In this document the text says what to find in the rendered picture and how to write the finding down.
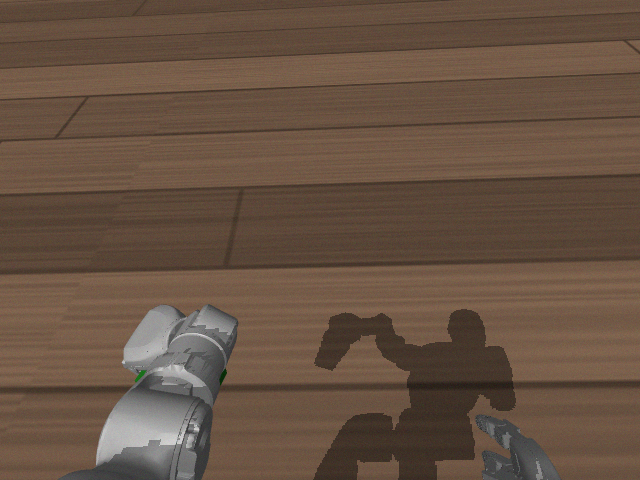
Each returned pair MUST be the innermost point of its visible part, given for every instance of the left robot hand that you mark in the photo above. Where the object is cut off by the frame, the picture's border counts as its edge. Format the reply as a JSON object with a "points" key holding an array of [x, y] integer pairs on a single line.
{"points": [[146, 342]]}

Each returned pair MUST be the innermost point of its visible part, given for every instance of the carton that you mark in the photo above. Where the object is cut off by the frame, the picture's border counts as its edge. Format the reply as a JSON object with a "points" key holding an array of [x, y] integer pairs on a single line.
{"points": [[144, 371]]}

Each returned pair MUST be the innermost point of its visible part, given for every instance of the left robot arm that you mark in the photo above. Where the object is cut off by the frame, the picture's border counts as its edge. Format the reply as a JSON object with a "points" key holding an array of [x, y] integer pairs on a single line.
{"points": [[160, 428]]}

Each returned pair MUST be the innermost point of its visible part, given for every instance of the right robot hand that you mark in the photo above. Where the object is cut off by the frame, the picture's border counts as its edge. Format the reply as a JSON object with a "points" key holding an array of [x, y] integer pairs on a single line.
{"points": [[527, 462]]}

